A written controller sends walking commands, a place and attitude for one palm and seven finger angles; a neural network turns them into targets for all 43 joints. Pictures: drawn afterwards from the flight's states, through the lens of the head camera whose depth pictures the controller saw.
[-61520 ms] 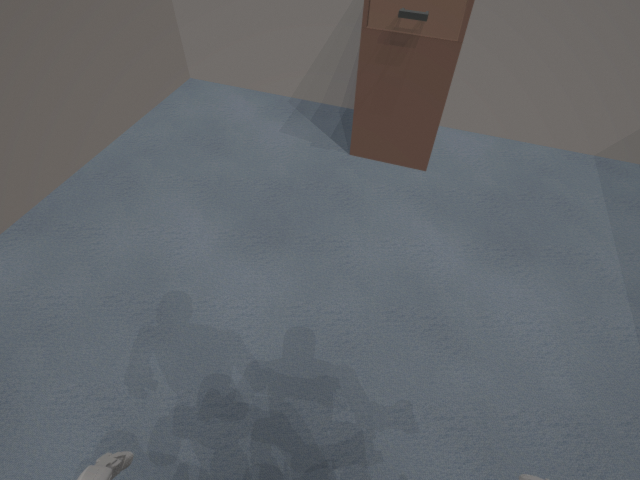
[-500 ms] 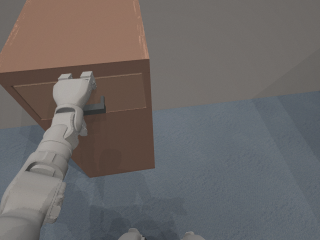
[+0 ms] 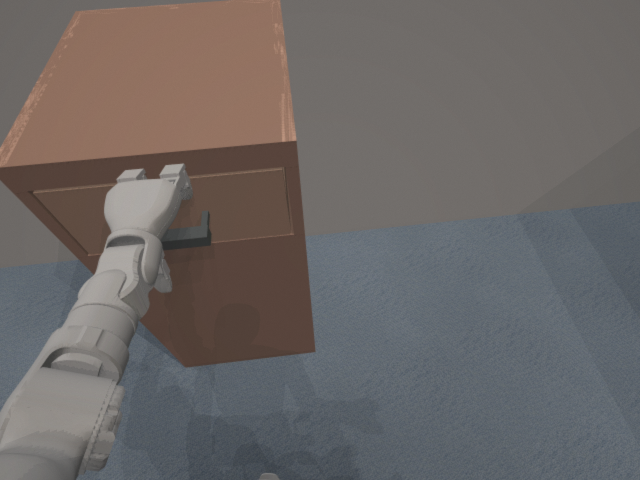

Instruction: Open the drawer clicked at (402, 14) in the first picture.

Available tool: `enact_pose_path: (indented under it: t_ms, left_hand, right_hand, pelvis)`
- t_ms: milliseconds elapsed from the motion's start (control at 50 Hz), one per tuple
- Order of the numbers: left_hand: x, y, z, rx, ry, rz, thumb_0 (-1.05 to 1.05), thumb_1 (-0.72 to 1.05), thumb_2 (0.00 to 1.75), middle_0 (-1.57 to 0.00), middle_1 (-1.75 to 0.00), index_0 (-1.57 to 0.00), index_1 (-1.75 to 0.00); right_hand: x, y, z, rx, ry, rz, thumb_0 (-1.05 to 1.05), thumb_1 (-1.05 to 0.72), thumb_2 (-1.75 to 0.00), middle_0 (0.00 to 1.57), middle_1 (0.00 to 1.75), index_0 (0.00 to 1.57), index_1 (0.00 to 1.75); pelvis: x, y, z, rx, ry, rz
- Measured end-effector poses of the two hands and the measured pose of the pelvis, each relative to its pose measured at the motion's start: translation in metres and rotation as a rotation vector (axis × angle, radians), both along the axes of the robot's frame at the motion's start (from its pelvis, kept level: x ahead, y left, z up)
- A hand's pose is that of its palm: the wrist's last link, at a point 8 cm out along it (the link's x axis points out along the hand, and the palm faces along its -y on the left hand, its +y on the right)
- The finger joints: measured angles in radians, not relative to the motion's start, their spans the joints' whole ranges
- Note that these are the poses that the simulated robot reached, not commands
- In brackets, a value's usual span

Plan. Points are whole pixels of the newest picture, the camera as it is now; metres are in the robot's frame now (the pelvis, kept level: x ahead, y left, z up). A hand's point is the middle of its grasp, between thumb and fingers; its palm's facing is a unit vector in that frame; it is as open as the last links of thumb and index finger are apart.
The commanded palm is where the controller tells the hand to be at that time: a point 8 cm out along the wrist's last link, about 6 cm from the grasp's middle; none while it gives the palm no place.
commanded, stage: re-aim the fingers above the handle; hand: left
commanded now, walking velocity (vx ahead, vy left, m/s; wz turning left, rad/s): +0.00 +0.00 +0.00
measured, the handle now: (175, 229) +0.49 +0.23 -0.02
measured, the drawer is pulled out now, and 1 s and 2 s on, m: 0.00 0.00 0.00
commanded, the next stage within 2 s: lower the fingers behind the handle in 1.54 s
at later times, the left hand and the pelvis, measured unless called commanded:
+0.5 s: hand (159, 229) +0.44 +0.23 +0.04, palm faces +0.00 -0.02 -1.00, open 13.7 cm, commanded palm +0.43 +0.27 +0.09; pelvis +0.00 +0.01 +0.00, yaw -1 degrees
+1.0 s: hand (159, 229) +0.44 +0.23 +0.04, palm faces +0.01 -0.01 -1.00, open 13.7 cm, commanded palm +0.43 +0.27 +0.09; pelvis -0.01 +0.02 +0.00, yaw -1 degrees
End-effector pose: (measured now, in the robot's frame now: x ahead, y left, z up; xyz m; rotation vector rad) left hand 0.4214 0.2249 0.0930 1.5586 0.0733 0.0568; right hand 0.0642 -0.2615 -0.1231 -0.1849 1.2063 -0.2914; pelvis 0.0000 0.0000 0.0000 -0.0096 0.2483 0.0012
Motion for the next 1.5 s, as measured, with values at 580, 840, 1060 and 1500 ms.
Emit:
enact_pose_path:
  t_ms: [580,840,1060,1500]
  left_hand:
    - [-0.001,0.003,-0.002,-0.003,-0.017,-0.03,0.0,-0.49,0.3,-0.39,-1.24,-0.35,-1.22]
    - [-0.001,0.003,-0.001,0.0,-0.015,-0.031,0.0,-0.49,0.3,-0.39,-1.24,-0.35,-1.22]
    - [-0.001,0.003,-0.002,0.001,-0.021,-0.026,0.0,-0.49,0.3,-0.4,-1.24,-0.35,-1.23]
    - [-0.001,0.003,-0.002,0.0,-0.014,-0.03,0.0,-0.49,0.3,-0.39,-1.24,-0.34,-1.22]
  right_hand:
    - [-0.01,0.008,0.001,-0.002,0.011,-0.021,0.01,-0.9,-0.9,0.2,0.29,0.21,0.3]
    - [-0.014,0.016,0.002,-0.003,0.003,-0.021,0.01,-0.9,-0.9,0.2,0.29,0.21,0.3]
    - [-0.025,0.017,0.001,-0.005,0.018,-0.023,0.01,-0.9,-0.9,0.2,0.29,0.21,0.3]
    - [-0.023,0.013,0.002,-0.014,0.006,-0.029,0.01,-0.9,-0.9,0.2,0.29,0.21,0.3]
  pelvis:
    - [-0.004,0.009,0.0,-0.002,-0.002,-0.009]
    - [-0.01,0.015,0.0,-0.004,-0.006,-0.015]
    - [-0.013,0.017,-0.001,-0.005,-0.004,-0.016]
    - [-0.013,0.016,-0.001,-0.005,-0.004,-0.021]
